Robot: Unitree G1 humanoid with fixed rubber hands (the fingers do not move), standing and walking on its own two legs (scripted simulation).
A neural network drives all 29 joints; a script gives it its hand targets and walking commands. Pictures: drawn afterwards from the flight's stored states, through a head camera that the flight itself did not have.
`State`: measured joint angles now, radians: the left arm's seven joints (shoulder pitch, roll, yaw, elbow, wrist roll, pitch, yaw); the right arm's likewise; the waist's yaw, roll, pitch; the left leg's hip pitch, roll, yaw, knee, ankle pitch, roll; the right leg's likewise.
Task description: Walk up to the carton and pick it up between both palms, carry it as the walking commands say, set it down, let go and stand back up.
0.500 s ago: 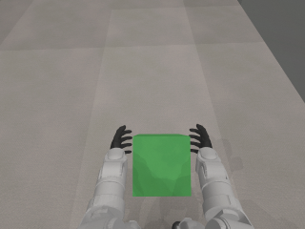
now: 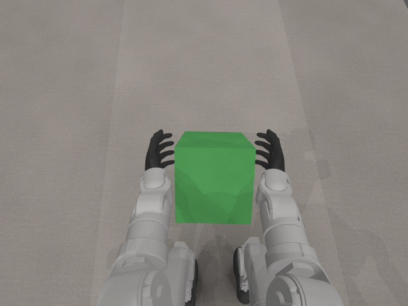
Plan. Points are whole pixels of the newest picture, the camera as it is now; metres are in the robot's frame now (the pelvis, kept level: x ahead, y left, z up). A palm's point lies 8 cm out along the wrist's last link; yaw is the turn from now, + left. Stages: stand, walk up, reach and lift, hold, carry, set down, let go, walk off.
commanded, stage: set down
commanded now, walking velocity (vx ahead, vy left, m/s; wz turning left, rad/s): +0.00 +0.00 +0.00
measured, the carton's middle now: (213, 170) +0.41 +0.01 -0.16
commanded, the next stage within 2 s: none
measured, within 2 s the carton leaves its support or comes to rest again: neither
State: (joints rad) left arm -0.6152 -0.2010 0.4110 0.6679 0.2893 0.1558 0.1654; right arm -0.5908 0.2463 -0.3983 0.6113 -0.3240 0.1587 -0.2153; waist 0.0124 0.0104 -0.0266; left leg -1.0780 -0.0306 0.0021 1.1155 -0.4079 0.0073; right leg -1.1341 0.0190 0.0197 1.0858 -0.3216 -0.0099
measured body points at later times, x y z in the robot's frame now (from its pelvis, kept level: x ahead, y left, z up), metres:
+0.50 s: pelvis +0.00 +0.00 -0.07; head +0.21 -0.01 +0.33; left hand +0.43 +0.13 -0.14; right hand +0.43 -0.12 -0.14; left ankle +0.06 +0.12 -0.64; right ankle +0.10 -0.11 -0.64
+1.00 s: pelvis -0.02 +0.01 -0.15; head +0.23 +0.01 +0.23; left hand +0.46 +0.13 -0.23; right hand +0.45 -0.12 -0.22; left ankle +0.06 +0.12 -0.64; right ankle +0.10 -0.11 -0.64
